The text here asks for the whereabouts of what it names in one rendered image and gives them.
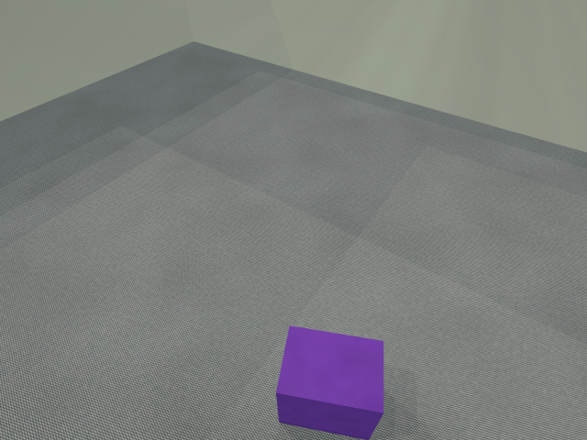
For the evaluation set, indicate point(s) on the carton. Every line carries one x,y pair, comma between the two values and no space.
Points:
331,382

